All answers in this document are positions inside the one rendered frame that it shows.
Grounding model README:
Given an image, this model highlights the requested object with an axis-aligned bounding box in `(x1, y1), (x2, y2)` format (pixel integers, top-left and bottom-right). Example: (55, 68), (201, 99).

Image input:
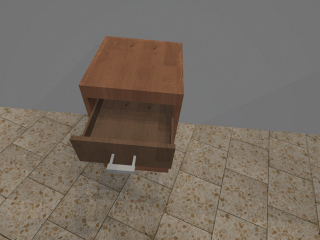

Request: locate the handle
(106, 154), (136, 175)

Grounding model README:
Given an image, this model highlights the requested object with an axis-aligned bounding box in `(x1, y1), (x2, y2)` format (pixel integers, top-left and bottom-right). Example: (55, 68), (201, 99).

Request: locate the cabinet
(78, 36), (184, 173)

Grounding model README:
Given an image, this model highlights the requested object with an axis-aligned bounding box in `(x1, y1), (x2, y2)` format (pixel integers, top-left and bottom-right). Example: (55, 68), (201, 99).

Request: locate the drawer
(69, 98), (176, 169)

